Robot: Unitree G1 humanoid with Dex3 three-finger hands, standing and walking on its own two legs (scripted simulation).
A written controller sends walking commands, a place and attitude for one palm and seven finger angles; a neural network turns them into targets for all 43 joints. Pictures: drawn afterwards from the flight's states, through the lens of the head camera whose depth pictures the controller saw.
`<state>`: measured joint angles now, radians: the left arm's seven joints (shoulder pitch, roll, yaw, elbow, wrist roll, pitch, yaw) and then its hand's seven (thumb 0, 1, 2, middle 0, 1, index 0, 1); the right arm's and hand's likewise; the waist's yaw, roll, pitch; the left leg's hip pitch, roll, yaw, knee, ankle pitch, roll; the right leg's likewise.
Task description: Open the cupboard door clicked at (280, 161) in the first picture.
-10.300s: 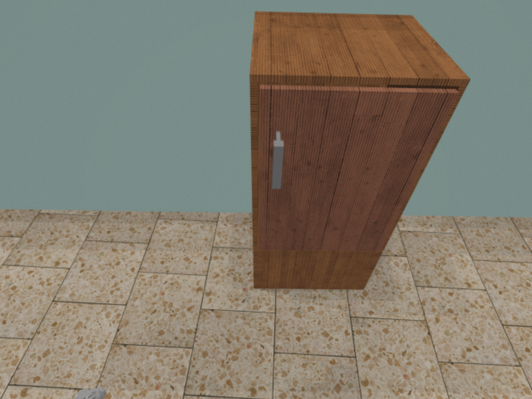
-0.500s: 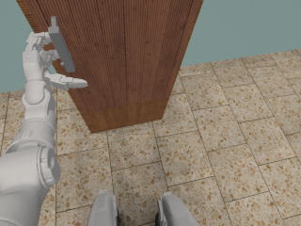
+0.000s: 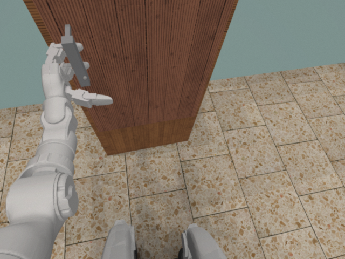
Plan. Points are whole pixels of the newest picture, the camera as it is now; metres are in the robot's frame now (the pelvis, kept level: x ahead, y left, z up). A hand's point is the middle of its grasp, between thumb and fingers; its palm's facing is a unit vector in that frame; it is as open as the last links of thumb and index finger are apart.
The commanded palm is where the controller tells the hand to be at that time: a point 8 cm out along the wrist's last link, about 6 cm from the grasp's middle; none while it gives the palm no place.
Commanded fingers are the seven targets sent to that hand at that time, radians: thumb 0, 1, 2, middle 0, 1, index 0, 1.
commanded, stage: slide the fingers in behind the handle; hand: left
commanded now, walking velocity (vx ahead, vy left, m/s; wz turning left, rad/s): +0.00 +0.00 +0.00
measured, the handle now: (77, 57) +0.57 +0.19 +0.08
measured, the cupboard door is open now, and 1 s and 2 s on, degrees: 0 0 20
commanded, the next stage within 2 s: close the thumb around the handle in 0.54 s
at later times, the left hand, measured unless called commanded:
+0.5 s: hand (89, 77) +0.51 +0.16 +0.07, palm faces +0.16 -0.99 -0.01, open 13.9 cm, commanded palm +0.49 +0.19 +0.07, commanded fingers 0.00 -0.50 0.30 -0.30 -1.20 -0.30 -1.20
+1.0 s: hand (89, 77) +0.51 +0.15 +0.07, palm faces +0.17 -0.99 -0.01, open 10.4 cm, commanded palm +0.48 +0.19 +0.07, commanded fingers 0.00 0.56 0.76 -0.38 -1.31 -0.38 -1.31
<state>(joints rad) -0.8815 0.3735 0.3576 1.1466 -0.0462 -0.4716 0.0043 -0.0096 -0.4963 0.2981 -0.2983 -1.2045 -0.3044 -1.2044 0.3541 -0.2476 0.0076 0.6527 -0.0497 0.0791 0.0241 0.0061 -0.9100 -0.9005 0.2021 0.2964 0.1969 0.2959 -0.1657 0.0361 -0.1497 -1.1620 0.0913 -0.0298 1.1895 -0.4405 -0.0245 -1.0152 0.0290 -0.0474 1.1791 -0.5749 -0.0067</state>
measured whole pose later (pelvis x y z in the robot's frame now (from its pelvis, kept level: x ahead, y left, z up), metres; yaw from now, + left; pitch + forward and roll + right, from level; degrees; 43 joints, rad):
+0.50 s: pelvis +0.00 +0.01 +0.00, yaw +0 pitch +24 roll -3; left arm -0.90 0.35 0.34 1.18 -0.03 -0.49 0.06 -0.01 -0.50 0.30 -0.30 -1.20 -0.30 -1.20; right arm 0.38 -0.24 0.01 0.66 -0.06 0.09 0.03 0.01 -0.91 -0.90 0.20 0.30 0.20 0.30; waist -0.17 0.04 -0.15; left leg -1.17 0.09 -0.02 1.19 -0.44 -0.01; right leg -1.02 0.02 -0.04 1.18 -0.57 0.00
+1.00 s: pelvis +0.00 +0.00 +0.00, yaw +0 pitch +24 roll -3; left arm -0.89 0.34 0.33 1.16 -0.04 -0.49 0.07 0.00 0.05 0.53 -0.33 -1.26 -0.31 -1.26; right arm 0.36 -0.24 0.00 0.66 -0.06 0.09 0.04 0.01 -0.91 -0.90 0.20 0.30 0.20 0.30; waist -0.17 0.04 -0.15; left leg -1.16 0.09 -0.03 1.18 -0.44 -0.02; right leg -1.02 0.02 -0.04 1.17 -0.57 0.00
